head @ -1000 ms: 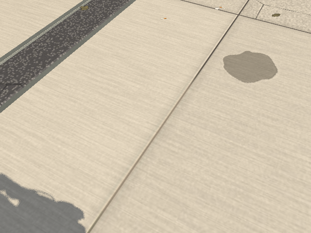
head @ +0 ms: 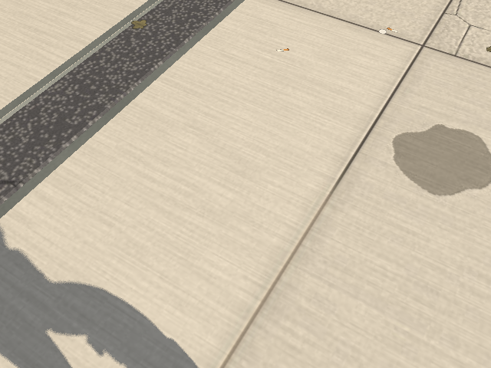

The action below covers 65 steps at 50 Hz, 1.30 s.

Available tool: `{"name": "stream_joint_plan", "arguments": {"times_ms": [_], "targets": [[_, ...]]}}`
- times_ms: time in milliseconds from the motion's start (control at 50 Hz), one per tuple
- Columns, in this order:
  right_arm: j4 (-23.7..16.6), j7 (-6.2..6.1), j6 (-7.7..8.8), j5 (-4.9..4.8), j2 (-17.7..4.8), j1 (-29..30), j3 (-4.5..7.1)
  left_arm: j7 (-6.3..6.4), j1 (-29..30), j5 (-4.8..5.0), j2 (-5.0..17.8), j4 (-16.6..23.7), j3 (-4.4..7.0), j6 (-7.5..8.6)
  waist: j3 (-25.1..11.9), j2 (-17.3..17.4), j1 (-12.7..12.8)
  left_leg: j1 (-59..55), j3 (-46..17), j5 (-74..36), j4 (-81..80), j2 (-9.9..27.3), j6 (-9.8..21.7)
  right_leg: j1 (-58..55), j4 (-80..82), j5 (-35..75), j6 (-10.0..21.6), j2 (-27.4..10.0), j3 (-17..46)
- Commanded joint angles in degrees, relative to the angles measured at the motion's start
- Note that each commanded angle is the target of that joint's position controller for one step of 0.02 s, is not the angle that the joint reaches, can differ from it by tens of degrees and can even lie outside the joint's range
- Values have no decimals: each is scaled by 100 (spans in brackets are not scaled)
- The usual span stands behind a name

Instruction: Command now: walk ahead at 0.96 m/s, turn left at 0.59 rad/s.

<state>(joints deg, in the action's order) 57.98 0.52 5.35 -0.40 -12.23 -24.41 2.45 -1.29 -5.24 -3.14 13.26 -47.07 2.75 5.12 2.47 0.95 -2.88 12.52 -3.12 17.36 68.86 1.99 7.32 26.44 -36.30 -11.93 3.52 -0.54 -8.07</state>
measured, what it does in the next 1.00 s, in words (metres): walks ahead, turning left: left foot, then right foot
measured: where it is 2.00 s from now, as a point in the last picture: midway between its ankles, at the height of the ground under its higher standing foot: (113, 146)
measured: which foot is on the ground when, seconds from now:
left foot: up 0.00-0.36, down 0.38-0.80, up 0.82-1.00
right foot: down 0.00-0.38, up 0.40-0.80, down 0.82-1.00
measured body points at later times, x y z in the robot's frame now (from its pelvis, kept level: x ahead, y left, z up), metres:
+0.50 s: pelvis +0.44 +0.06 -0.01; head +0.46 +0.05 +0.44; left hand +0.46 +0.33 -0.12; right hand +0.60 -0.19 -0.15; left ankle +0.48 +0.07 -0.72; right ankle +0.35 -0.14 -0.58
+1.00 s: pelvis +0.88 +0.21 +0.02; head +0.89 +0.22 +0.47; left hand +0.70 +0.43 -0.10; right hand +1.17 +0.10 -0.08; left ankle +0.76 +0.26 -0.62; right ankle +0.94 +0.12 -0.72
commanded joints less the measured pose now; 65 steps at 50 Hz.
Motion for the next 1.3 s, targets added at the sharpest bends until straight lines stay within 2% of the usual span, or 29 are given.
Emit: {"name": "stream_joint_plan", "arguments": {"times_ms": [20, 100, 240, 300, 340, 380, 400, 420, 440, 480, 540, 600, 740, 780, 800, 820, 840, 860, 900, 960, 1000, 1060, 1120, 1140, 1200, 1220, 1240, 1260, 1300], "targets": [[-627, 91, -15, 115, -295, 267, 94, 44, -1007, 50, 470, -198, 179, 119, -401, -333, 334, 2454, -171, -660, 898, 531, 122, -2073, 2572, -1805, 242, -1794, 2529], [-1042, 255, -365, 182, -6, 827, 58, 39, -1294, 235, 208, -533, 100, 250, 151, -475, 79, 2886, 45, -1080, 738, 760, -49, -1540, 2889, -471, -92, -1512, 864], [-1706, 401, -406, 135, -241, 2369, -51, 179, -1897, 191, 454, -710, 52, 324, 801, -193, 181, 2844, 1210, -2341, -1832, 259, 170, -2150, 3147, 3042, -398, -977, -971], [-1704, 406, -376, 108, -490, 2246, -19, 377, -2034, 204, 937, -635, 108, 210, 339, -459, -52, 1870, 1760, -2209, -2600, -386, 401, -3068, 2233, 6628, -491, -1162, -1188], [-1415, 331, -417, 73, -858, 1001, 120, 484, -1737, 153, 1314, -466, 226, 19, -352, -804, -760, 581, 1718, -1499, -2600, -711, 586, -3233, 591, 8031, -428, -1407, -1067], [-808, 134, -426, 52, -1354, -1036, 448, 383, -1125, 97, 1418, -215, 314, -153, -1090, -517, -1643, -1727, 950, -588, -3217, -710, 996, -2027, -2894, 6092, -149, -1258, -794], [-787, 37, -482, -70, -1460, -442, 558, 217, -699, 95, 763, -12, 186, -102, -341, 827, -1162, -1973, -85, -355, -3475, -249, 1139, -161, -5065, 0, -168, -36, -559], [-1042, 93, -513, 169, -2014, 110, 584, 190, -1112, 143, 276, 705, 35, 64, -805, 1225, -129, -3062, -2865, -1216, -3853, 704, 2131, 1940, -6318, -1620, -441, 370, 405], [-1186, 39, -516, 247, -1977, 34, 618, 166, -855, 157, 439, 949, -41, 253, -1321, 590, -360, -3332, -4390, 674, -5239, 1326, 2446, 2612, -6137, -1396, -418, 198, 1285], [-1063, -48, -400, 240, -1247, 262, 450, 138, -510, 107, 730, 897, -13, 322, -140, -733, 117, -1605, -3789, 890, -5807, 1093, 1762, 2248, -4801, -846, -415, -363, 1382], [-1169, -109, -113, 98, -1089, 539, 319, 99, -556, -146, 593, 873, -106, -62, 210, -875, 571, 143, -2530, -191, -5862, 360, 1446, 1290, -3758, -813, -721, -728, 1276], [-1219, -63, 29, 72, -1262, 344, 360, 15, 473, -58, 467, 1359, -220, -151, 473, -599, 307, 916, -1872, -1224, -6043, -144, 1256, 861, -2055, 117, -866, -736, 889], [-1076, -9, 33, 6, -1351, -230, 422, 26, 982, 111, 595, 1668, -231, -56, -154, 199, -221, -822, -1558, -4299, -5280, -32, 496, -390, 626, 1861, -333, -36, 618], [-1063, -37, 51, 121, -1683, -86, 470, 135, -221, 141, 1067, 1350, -2, -12, -904, 403, 426, -1402, -1552, -5779, -3873, 150, 276, -1468, 566, 957, -129, 235, 636], [-1118, -27, 49, 187, -1755, 280, 483, 227, -1352, 175, 1264, 1060, 119, -14, -1346, 393, 1165, -959, -1369, -5491, -2546, -13, 179, -2574, 600, 640, -57, 57, 627], [-1263, -34, 86, 249, -1241, 472, 353, 339, -2546, 64, 1602, 813, 248, -22, -1944, -8, 1629, 107, -1087, -3934, -565, -267, 128, -3889, 271, -1026, 29, -760, 1569], [-1486, 19, 88, -85, -278, -602, 105, 256, -2316, -180, 2146, 695, 358, 5, -2439, -2285, 622, 2079, -615, 857, 1261, -1157, -174, -5001, 1557, -2339, 760, -2358, 5150], [-1394, -38, 61, 60, -722, -303, 58, 129, -1767, -32, 1608, 797, 335, -37, -1925, -1529, 644, 2834, -621, 527, 1469, -749, -15, -4522, 2191, -3330, 873, -2224, 6084], [-1527, 42, -6, 185, -949, 724, 77, 56, -1183, 8, 859, 716, 197, -24, -671, -108, 563, 2771, -441, -309, 922, -272, -71, -2954, 2209, -2107, 778, -1717, 4135], [-1801, 215, -126, 294, -631, 1087, -38, 53, -1663, 62, 506, 189, 58, 91, -244, -445, 319, 2697, -569, -174, 353, -66, -111, -2123, 2447, -1059, 604, -1233, 2913], [-1975, 252, -178, 323, -568, 1372, -107, 39, -1856, 178, 637, 21, 73, 186, 46, -480, 232, 3109, -557, -253, -15, 1, -176, -1980, 2765, -689, 631, -1234, 2546], [-2396, 279, -48, 411, -515, 2250, -261, 15, -1855, 282, 680, -89, 26, 220, 498, -332, 147, 2689, 323, -1078, -1873, 120, -452, -1389, 2853, 2899, 656, -794, 1573], [-2363, 334, 63, 280, -324, 2506, -382, -3, -2216, 384, 1058, -270, 119, 249, 132, -556, 338, 756, 679, -2448, -3371, -433, -499, -1053, 2756, 4163, 428, -519, 1264], [-2460, 204, 209, -27, -727, 2526, -183, 138, -2145, 690, 1420, -110, 225, 269, -193, -575, 254, 567, 129, -2531, -3705, -464, -515, -1555, 2360, 3877, 459, -701, 1613], [-2213, -5, 223, 137, -1253, 1596, 75, 277, -1837, 616, 1464, 8, 250, 71, -844, -749, -455, -710, 86, -3199, -4408, -451, -322, -1864, 582, 4260, -48, -465, 1626], [-2010, -86, 176, 264, -1456, 671, 152, 279, -1601, 509, 1166, 276, 180, 28, -1491, -643, -789, -2169, -437, -4427, -3997, 346, -106, -920, -905, 3036, -313, -143, 1642], [-2002, -124, 79, 434, -1691, 356, 126, 253, -2386, 284, 213, 378, -60, -18, -2526, 1076, -335, -3683, -1803, -7686, -3197, 2210, 581, 474, -3292, -2461, -612, 619, 1272], [-2204, -30, 12, 368, -1399, 400, 57, 224, -3207, 509, 462, 315, -73, -68, -3746, 1530, -176, -4153, -3031, -7094, -3411, 2827, 1258, 935, -4635, -3022, -645, 527, 1941], [-2315, -62, -139, 75, -880, 1264, 27, 311, -2324, 562, 1048, 544, 151, -258, -2313, 583, -28, -2645, -1766, -5232, -3994, 2095, 968, 1578, -4427, -2122, -785, -122, 1382]]}}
